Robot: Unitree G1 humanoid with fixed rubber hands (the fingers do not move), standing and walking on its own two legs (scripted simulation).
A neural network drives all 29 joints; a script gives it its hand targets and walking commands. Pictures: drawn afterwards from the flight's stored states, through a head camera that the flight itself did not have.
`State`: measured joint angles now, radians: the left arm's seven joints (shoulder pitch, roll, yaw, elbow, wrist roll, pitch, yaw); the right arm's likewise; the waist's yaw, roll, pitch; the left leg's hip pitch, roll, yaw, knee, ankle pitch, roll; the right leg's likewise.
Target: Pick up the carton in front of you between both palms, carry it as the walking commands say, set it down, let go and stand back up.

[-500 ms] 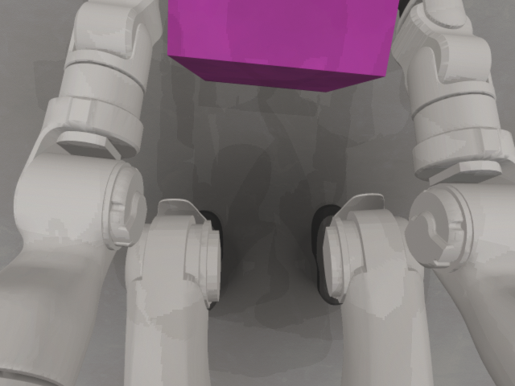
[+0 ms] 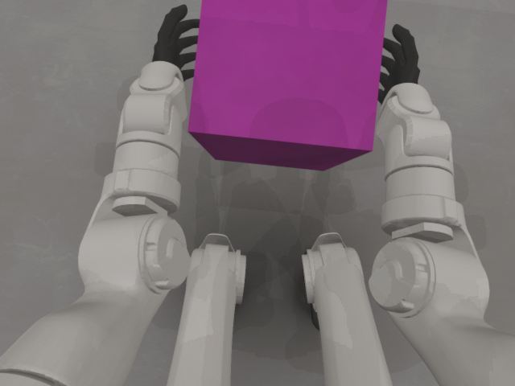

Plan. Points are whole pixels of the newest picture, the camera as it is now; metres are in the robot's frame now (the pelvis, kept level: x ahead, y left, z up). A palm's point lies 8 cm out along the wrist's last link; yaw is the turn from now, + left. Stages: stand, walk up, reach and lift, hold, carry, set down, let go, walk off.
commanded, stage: reach and lift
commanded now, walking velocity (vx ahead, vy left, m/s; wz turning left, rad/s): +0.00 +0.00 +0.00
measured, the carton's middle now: (280, 91) +0.54 -0.01 -0.14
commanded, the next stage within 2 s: none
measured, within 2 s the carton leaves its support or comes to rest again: neither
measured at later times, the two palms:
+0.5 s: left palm (109, 42) +0.49 +0.15 +0.08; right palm (479, 55) +0.48 -0.15 +0.08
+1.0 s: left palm out of the picture +0.43 +0.15 +0.23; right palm out of the picture +0.43 -0.15 +0.23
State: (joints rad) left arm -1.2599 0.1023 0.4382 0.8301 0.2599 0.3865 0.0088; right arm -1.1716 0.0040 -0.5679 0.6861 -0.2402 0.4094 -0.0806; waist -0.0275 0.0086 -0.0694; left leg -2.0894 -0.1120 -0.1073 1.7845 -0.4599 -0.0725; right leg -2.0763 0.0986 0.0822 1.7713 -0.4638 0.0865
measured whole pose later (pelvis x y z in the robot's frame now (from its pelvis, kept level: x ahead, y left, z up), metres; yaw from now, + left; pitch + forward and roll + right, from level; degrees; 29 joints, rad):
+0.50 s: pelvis +0.04 +0.00 +0.12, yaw +1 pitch +36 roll -1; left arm -0.85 -0.04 0.43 0.67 0.25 0.40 0.01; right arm -0.82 0.09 -0.49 0.61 -0.25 0.42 -0.05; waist -0.02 0.01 -0.21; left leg -1.58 -0.10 -0.11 1.40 -0.46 -0.05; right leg -1.57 0.09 0.11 1.40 -0.46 0.06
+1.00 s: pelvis +0.09 -0.01 +0.25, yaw +1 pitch +17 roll +0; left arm -0.45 -0.12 0.35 0.56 0.23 0.39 0.01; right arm -0.44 0.15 -0.36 0.54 -0.24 0.40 -0.05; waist 0.00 0.00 -0.16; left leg -0.79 -0.06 -0.13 0.83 -0.34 -0.04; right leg -0.80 0.07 0.14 0.84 -0.34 0.03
